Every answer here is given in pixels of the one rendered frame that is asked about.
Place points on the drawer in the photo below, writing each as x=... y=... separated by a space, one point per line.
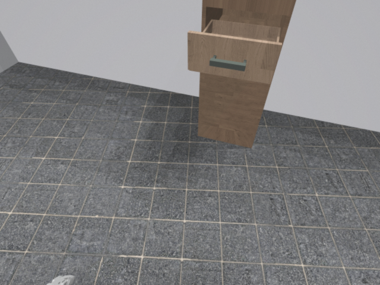
x=232 y=41

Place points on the handle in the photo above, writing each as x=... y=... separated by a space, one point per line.
x=227 y=64

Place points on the cabinet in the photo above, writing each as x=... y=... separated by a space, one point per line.
x=230 y=109

